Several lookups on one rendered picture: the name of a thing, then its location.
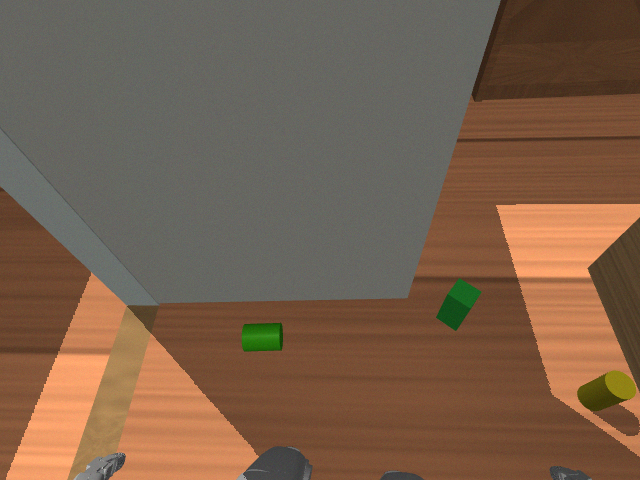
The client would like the left robot hand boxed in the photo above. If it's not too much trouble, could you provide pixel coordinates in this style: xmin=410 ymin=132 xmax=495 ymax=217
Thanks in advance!
xmin=73 ymin=453 xmax=126 ymax=480

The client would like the bookshelf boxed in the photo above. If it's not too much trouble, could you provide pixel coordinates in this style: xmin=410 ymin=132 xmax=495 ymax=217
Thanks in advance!
xmin=472 ymin=0 xmax=640 ymax=102

